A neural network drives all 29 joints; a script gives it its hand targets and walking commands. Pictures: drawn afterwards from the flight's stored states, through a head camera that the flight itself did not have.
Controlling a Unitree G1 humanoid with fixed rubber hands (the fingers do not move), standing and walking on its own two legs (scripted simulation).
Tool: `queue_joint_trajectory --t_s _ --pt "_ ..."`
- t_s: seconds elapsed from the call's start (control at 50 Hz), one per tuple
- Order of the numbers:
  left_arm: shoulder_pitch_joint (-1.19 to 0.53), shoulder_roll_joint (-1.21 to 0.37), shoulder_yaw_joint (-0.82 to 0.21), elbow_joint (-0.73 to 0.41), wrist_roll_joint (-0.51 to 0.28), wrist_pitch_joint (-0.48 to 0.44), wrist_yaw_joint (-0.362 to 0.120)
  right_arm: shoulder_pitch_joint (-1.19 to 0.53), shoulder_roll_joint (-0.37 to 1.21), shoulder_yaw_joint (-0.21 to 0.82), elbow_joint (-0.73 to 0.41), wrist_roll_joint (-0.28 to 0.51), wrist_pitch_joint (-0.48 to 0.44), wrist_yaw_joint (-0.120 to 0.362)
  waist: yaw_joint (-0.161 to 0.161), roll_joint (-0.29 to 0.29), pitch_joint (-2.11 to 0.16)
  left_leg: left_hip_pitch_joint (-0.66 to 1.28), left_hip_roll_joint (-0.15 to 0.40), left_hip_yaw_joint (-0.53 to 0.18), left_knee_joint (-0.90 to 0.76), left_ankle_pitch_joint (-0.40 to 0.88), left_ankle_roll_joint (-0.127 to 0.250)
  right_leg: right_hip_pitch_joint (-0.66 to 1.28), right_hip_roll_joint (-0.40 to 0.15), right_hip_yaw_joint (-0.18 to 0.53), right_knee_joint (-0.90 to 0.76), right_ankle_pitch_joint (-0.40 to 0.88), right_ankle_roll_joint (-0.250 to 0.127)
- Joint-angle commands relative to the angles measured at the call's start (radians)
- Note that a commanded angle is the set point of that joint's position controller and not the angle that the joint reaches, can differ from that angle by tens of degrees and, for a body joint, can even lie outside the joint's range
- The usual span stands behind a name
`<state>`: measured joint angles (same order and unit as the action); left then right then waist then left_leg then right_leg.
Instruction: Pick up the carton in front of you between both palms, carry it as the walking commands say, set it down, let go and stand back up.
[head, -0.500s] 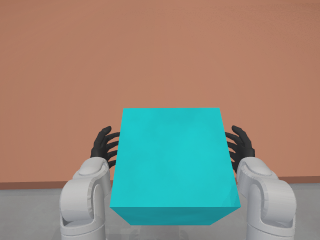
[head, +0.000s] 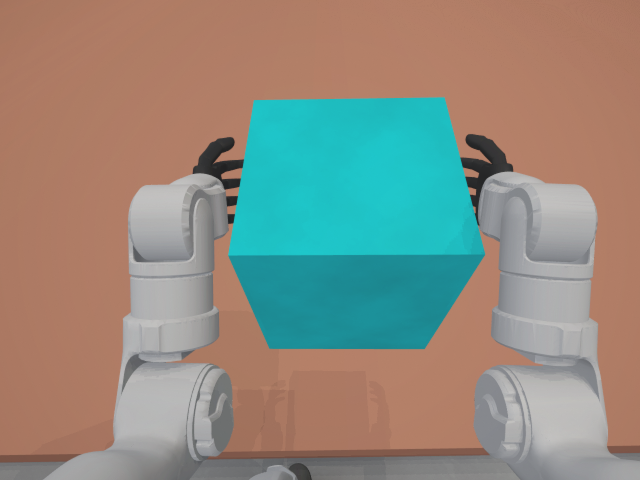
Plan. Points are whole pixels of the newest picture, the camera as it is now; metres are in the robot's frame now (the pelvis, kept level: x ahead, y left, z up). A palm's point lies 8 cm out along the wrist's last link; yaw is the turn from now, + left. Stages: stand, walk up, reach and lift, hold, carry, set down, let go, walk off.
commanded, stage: carry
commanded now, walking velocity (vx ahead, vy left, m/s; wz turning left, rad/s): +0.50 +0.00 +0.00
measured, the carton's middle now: (347, 236) +0.39 +0.00 +0.10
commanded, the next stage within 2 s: none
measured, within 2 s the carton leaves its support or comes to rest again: neither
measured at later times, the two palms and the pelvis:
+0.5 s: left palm (259, 47) +0.73 +0.15 +0.17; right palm (441, 41) +0.75 -0.15 +0.17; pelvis +0.35 -0.02 +0.03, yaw +2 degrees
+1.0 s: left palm out of the picture +1.06 +0.15 +0.30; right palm out of the picture +1.06 -0.15 +0.30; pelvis +0.68 +0.00 +0.10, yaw +0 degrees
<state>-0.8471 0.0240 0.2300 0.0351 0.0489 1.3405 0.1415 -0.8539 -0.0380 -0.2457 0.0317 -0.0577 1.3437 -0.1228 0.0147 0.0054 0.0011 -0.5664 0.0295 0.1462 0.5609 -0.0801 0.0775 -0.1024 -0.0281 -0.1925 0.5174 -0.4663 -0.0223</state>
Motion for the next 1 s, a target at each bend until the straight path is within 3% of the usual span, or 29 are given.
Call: queue_joint_trajectory --t_s 0.0,0.02,0.04,0.08,0.12,0.18,0.2,0.28,0.32,0.34,0.36,0.38,0.4,0.42,0.44,0.46,0.48,0.5,0.52,0.54,0.58,0.62,0.7,0.86,0.88,0.92,0.94,0.96,0.98 --pt "-0.752 -0.994 -0.588 -0.024 -0.447 -0.019 -0.235 -0.671 1.004 0.567 0.031 0.435 -0.018 0.214 -0.122 0.028 -0.537 0.668 0.061 -0.117 -0.073 0.098 0.015 -0.133 -0.069 0.018 0.501 0.600 -0.032" --pt "-0.747 -1.016 -0.569 0.012 -0.446 -0.010 -0.233 -0.702 0.976 0.541 0.054 0.425 -0.020 0.212 -0.074 0.267 -0.616 0.899 0.335 -0.591 -0.122 0.305 0.162 -0.435 0.066 0.067 0.729 0.044 0.005" --pt "-0.765 -1.018 -0.545 0.007 -0.427 -0.010 -0.226 -0.705 1.015 0.532 0.062 0.427 -0.021 0.214 -0.098 0.310 -0.645 0.970 0.367 -0.714 -0.159 0.205 0.258 -0.606 0.090 0.164 0.943 -0.058 -0.011" --pt "-0.828 -1.061 -0.529 -0.045 -0.412 -0.012 -0.213 -0.779 1.087 0.536 -0.014 0.455 -0.026 0.224 -0.111 0.154 -0.575 0.923 0.295 -0.546 -0.123 0.260 0.217 -0.741 0.023 0.204 0.995 0.017 -0.039" --pt "-0.822 -1.080 -0.515 -0.091 -0.389 -0.018 -0.196 -0.846 1.145 0.559 -0.118 0.486 -0.028 0.226 -0.090 0.081 -0.564 0.883 0.270 -0.456 -0.123 0.267 0.161 -0.765 -0.005 0.195 0.958 0.063 -0.040" --pt "-0.730 -1.060 -0.523 -0.160 -0.333 -0.034 -0.173 -0.825 1.146 0.590 -0.237 0.479 -0.036 0.213 -0.098 0.081 -0.579 0.948 0.273 -0.419 -0.116 0.344 0.161 -0.871 0.001 0.163 1.012 0.055 -0.047" --pt "-0.697 -1.048 -0.532 -0.182 -0.314 -0.039 -0.168 -0.804 1.127 0.604 -0.265 0.469 -0.038 0.209 -0.118 0.110 -0.588 0.992 0.279 -0.418 -0.111 0.379 0.185 -0.955 0.010 0.144 1.107 0.016 -0.057" --pt "-0.646 -0.967 -0.595 -0.236 -0.272 -0.056 -0.157 -0.741 1.058 0.678 -0.313 0.464 -0.052 0.214 -0.163 0.081 -0.524 1.106 0.268 -0.401 -0.103 0.372 0.183 -1.257 -0.022 0.119 1.231 -0.088 -0.079" --pt "-0.647 -0.925 -0.615 -0.222 -0.263 -0.057 -0.158 -0.731 1.033 0.710 -0.296 0.483 -0.051 0.228 -0.133 0.102 -0.465 0.979 0.218 -0.327 -0.177 0.383 0.158 -1.181 -0.042 0.076 1.071 -0.086 -0.082" --pt "-0.647 -0.909 -0.618 -0.207 -0.263 -0.054 -0.159 -0.726 1.028 0.715 -0.272 0.495 -0.049 0.236 -0.094 0.085 -0.430 0.816 0.180 -0.225 -0.236 0.424 0.131 -0.988 -0.045 0.055 0.822 -0.031 -0.080" --pt "-0.635 -0.908 -0.625 -0.185 -0.261 -0.050 -0.160 -0.720 1.028 0.710 -0.242 0.501 -0.045 0.244 -0.085 0.097 -0.412 0.672 0.148 -0.142 -0.279 0.625 0.114 -0.768 0.006 -0.026 0.660 0.063 -0.092" --pt "-0.612 -0.920 -0.634 -0.155 -0.266 -0.045 -0.164 -0.710 1.029 0.703 -0.209 0.497 -0.043 0.250 -0.050 0.157 -0.429 0.578 0.133 -0.066 -0.247 0.955 0.099 -0.551 0.066 -0.100 0.559 0.152 -0.112" --pt "-0.587 -0.932 -0.639 -0.127 -0.276 -0.044 -0.172 -0.674 1.033 0.691 -0.179 0.483 -0.040 0.255 0.002 0.211 -0.485 0.571 0.138 -0.043 -0.137 1.161 0.081 -0.386 0.108 -0.118 0.479 0.217 -0.114" --pt "-0.572 -0.955 -0.648 -0.123 -0.299 -0.048 -0.181 -0.657 1.035 0.687 -0.162 0.468 -0.041 0.259 0.082 0.245 -0.567 0.595 0.142 -0.030 0.044 1.221 0.053 -0.220 0.135 -0.097 0.352 0.285 -0.105" --pt "-0.596 -0.991 -0.662 -0.149 -0.322 -0.056 -0.192 -0.660 1.033 0.679 -0.150 0.454 -0.044 0.262 0.182 0.188 -0.669 0.552 0.111 -0.002 0.343 1.079 0.002 0.016 0.122 -0.008 0.147 0.376 -0.096" --pt "-0.619 -1.012 -0.676 -0.150 -0.355 -0.065 -0.205 -0.658 1.053 0.687 -0.143 0.442 -0.047 0.264 0.155 -0.014 -0.696 0.276 -0.002 -0.059 0.612 0.284 -0.026 0.235 -0.062 0.398 0.000 0.482 -0.151" --pt "-0.630 -1.036 -0.688 -0.128 -0.377 -0.074 -0.217 -0.636 1.046 0.664 -0.133 0.428 -0.047 0.261 0.105 -0.373 -0.878 0.057 -0.190 -0.205 1.092 -0.259 -0.062 0.428 -0.304 0.907 -0.054 0.905 -0.363" --pt "-0.629 -1.078 -0.695 -0.137 -0.421 -0.069 -0.230 -0.649 1.010 0.643 -0.129 0.395 -0.050 0.248 0.090 -0.242 -0.881 0.025 -0.127 -0.356 1.193 -0.248 -0.022 0.439 -0.264 0.808 0.046 1.003 -0.347" --pt "-0.678 -1.104 -0.716 -0.183 -0.465 -0.073 -0.243 -0.629 1.014 0.626 -0.153 0.372 -0.057 0.236 0.094 -0.141 -0.802 -0.076 -0.107 -0.319 1.228 -0.251 -0.014 0.380 -0.255 0.744 0.060 0.802 -0.335" --pt "-0.761 -1.140 -0.730 -0.226 -0.511 -0.075 -0.252 -0.653 1.000 0.599 -0.178 0.347 -0.061 0.223 0.072 -0.054 -0.689 -0.165 -0.063 -0.274 1.171 -0.270 -0.003 0.307 -0.240 0.696 0.029 0.637 -0.276" --pt "-0.847 -1.167 -0.744 -0.263 -0.566 -0.071 -0.261 -0.659 0.970 0.569 -0.180 0.301 -0.061 0.196 0.056 -0.047 -0.575 -0.238 -0.042 -0.229 1.073 -0.322 0.015 0.242 -0.202 0.599 0.003 0.521 -0.234" --pt "-0.857 -1.151 -0.739 -0.265 -0.584 -0.063 -0.264 -0.625 0.941 0.557 -0.156 0.273 -0.062 0.182 0.060 0.006 -0.539 -0.221 -0.030 -0.189 0.875 -0.378 0.003 0.217 -0.204 0.548 -0.041 0.546 -0.217" --pt "-0.825 -1.093 -0.681 -0.194 -0.556 -0.035 -0.266 -0.595 0.917 0.550 -0.092 0.252 -0.046 0.166 0.076 -0.059 -0.532 -0.262 -0.010 -0.132 0.603 -0.252 -0.018 0.285 -0.210 0.426 -0.056 0.841 -0.225" --pt "-0.755 -1.034 -0.522 0.095 -0.453 0.009 -0.290 -0.699 0.960 0.539 0.079 0.308 0.013 0.179 0.079 -0.149 -0.367 -0.072 -0.060 0.009 0.046 0.054 -0.016 0.218 -0.119 0.203 -0.089 0.929 -0.153" --pt "-0.753 -1.027 -0.502 0.119 -0.442 0.011 -0.287 -0.717 0.978 0.533 0.101 0.325 0.019 0.185 0.067 -0.164 -0.361 -0.014 -0.073 0.026 -0.005 0.066 -0.004 0.215 -0.120 0.183 -0.072 1.018 -0.134" --pt "-0.761 -1.024 -0.469 0.154 -0.424 0.013 -0.280 -0.737 1.007 0.514 0.148 0.358 0.024 0.198 -0.004 -0.170 -0.402 0.210 -0.095 0.061 -0.124 0.090 0.008 0.195 -0.117 0.120 0.065 1.129 -0.076" --pt "-0.767 -1.024 -0.458 0.168 -0.414 0.013 -0.277 -0.740 1.020 0.500 0.167 0.373 0.023 0.205 -0.045 -0.136 -0.453 0.398 -0.074 0.041 -0.142 0.090 0.011 0.110 -0.100 0.082 0.197 1.001 -0.043" --pt "-0.775 -1.020 -0.449 0.178 -0.408 0.014 -0.273 -0.733 1.031 0.480 0.182 0.389 0.020 0.213 -0.077 -0.038 -0.516 0.610 0.094 -0.184 -0.093 0.096 0.034 -0.078 -0.081 0.082 0.395 0.654 -0.020" --pt "-0.798 -1.055 -0.432 0.191 -0.411 0.018 -0.269 -0.766 1.011 0.461 0.196 0.389 0.014 0.214 -0.079 0.196 -0.590 0.851 0.341 -0.620 -0.109 0.153 0.207 -0.403 0.052 0.109 0.673 0.241 0.022"
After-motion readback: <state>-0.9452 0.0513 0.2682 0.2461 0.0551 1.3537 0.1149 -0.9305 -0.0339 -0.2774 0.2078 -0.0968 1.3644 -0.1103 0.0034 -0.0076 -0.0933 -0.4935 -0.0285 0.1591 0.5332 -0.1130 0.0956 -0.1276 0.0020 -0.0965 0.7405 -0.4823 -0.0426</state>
